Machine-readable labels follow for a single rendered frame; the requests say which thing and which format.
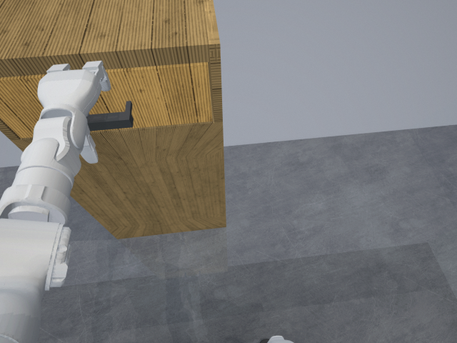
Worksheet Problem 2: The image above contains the handle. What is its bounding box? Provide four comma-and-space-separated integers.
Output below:
86, 101, 134, 131

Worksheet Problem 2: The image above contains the cabinet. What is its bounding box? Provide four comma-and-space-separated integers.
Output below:
0, 0, 226, 239

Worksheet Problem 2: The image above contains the robot left hand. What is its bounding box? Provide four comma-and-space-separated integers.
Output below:
37, 61, 111, 164

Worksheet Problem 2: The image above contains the drawer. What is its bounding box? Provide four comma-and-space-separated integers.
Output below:
0, 62, 212, 138

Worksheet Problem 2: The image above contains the robot left forearm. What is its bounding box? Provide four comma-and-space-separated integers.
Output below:
0, 104, 88, 226

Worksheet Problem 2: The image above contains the robot left upper arm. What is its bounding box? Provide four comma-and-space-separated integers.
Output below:
0, 218, 72, 343

